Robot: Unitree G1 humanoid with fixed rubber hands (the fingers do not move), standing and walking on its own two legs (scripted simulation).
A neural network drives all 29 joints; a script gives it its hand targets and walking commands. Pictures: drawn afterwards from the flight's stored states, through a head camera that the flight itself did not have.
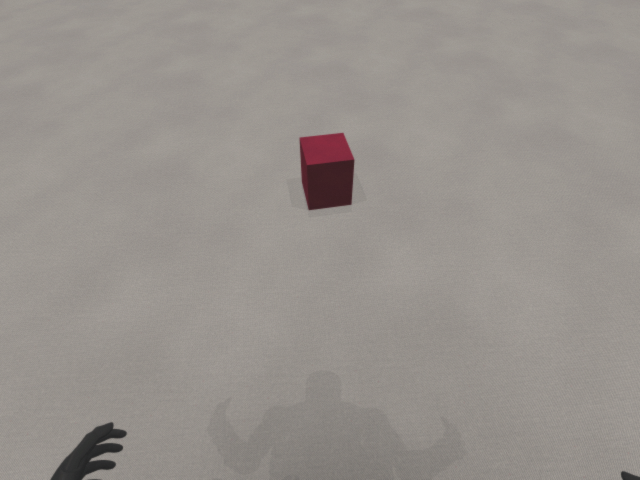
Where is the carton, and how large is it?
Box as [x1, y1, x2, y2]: [300, 133, 353, 209]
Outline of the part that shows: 343,133 300,137 302,183 309,209 351,203 353,157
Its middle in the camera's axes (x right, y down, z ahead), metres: +0.03 -0.32 +1.77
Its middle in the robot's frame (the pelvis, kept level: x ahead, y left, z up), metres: +1.49 +0.03 -0.61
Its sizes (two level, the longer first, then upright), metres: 0.210 0.200 0.250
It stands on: the floor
